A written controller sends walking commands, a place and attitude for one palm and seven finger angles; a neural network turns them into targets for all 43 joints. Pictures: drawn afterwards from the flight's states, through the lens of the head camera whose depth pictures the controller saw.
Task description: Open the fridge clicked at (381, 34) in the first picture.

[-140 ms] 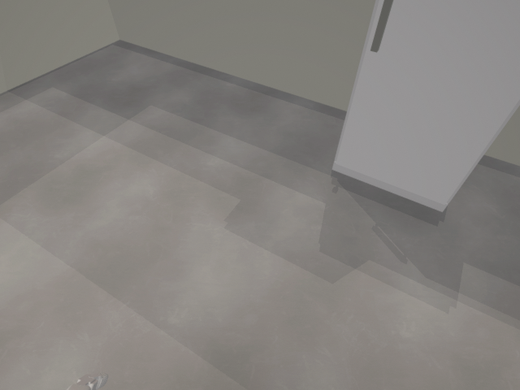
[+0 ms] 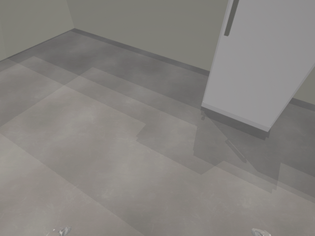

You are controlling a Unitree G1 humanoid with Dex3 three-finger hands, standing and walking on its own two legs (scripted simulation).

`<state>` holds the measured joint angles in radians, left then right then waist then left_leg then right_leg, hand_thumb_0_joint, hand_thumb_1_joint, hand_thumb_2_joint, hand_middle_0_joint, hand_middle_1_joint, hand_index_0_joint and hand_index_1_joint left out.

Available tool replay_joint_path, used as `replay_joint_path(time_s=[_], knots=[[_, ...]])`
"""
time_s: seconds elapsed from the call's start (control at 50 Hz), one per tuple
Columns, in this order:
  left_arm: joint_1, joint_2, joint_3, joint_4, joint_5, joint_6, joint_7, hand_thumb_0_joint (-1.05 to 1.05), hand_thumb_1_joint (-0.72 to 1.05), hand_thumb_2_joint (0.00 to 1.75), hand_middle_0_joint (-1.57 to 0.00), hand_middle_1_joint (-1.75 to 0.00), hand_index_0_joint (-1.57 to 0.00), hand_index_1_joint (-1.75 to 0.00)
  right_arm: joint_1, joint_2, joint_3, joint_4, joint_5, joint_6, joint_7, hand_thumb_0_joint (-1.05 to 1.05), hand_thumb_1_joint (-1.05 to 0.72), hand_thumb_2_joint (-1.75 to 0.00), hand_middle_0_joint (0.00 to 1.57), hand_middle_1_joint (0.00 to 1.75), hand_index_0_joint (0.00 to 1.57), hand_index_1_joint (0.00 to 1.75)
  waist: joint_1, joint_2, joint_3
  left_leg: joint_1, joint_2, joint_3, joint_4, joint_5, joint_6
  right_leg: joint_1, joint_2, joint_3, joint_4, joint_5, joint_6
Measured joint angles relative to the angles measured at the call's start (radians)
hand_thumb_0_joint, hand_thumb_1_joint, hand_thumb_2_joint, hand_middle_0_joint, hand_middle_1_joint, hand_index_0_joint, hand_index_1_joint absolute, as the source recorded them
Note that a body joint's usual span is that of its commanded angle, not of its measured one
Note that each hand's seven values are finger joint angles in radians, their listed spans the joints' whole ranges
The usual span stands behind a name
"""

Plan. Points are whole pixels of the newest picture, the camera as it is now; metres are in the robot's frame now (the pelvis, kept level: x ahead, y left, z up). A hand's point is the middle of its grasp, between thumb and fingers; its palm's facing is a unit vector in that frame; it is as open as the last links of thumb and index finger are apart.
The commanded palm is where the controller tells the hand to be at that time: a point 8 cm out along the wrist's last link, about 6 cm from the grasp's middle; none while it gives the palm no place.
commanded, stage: stand and wait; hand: left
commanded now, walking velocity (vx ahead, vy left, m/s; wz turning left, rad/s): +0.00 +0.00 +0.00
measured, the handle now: out of the picture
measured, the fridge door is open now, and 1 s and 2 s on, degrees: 0 0 0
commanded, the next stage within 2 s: look at it before walking up in 0.74 s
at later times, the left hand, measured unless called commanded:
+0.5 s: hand out of the picture +0.06 +0.24 -0.15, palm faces -0.03 -0.94 -0.33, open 7.4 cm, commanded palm none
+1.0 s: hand out of the picture +0.05 +0.23 -0.15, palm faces -0.04 -0.94 -0.33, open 7.4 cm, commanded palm none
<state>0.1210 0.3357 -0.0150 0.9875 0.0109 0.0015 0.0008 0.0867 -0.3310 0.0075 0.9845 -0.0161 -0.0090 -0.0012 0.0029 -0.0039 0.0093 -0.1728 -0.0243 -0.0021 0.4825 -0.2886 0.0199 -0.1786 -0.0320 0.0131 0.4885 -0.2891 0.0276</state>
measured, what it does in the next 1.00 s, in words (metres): stands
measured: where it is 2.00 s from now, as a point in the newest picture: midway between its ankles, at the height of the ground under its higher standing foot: outside the picture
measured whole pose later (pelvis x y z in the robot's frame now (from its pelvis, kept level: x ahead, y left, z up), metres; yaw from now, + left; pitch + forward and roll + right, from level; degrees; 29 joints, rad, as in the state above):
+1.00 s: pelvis -0.03 -0.01 +0.01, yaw +0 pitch -2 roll +0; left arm 0.14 0.33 -0.01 1.09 0.01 -0.01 -0.01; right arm 0.12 -0.34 0.00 1.12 -0.01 -0.01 0.00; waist 0.00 0.00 0.04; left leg -0.15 0.00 -0.01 0.37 -0.19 0.00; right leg -0.16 -0.01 0.01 0.39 -0.20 0.01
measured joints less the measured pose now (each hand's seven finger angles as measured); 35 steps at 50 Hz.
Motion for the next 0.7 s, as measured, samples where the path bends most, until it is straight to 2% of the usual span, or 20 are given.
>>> replay_joint_path(time_s=[0.22, 0.7], knots=[[0.012, -0.007, 0.003, 0.036, 0.002, -0.001, -0.003, 0.01, 0.9, 0.9, -0.2, -0.3, -0.21, -0.3, -0.005, 0.001, -0.002, 0.043, 0.001, 0.001, -0.001, 0.0, -0.91, -0.9, 0.2, 0.3, 0.2, 0.3, 0.004, -0.008, 0.014, 0.016, 0.008, -0.003, -0.041, 0.031, -0.008, 0.015, 0.007, -0.003, -0.039, 0.03, -0.007], [0.013, 0.005, 0.007, 0.098, 0.001, -0.004, -0.005, 0.01, 0.9, 0.9, -0.2, -0.3, -0.2, -0.3, 0.037, -0.011, -0.003, 0.128, 0.007, 0.002, 0.002, 0.0, -0.91, -0.9, 0.2, 0.3, 0.2, 0.3, -0.005, 0.002, 0.025, 0.029, 0.016, -0.003, -0.099, 0.087, -0.016, 0.026, 0.015, -0.003, -0.094, 0.085, -0.013]])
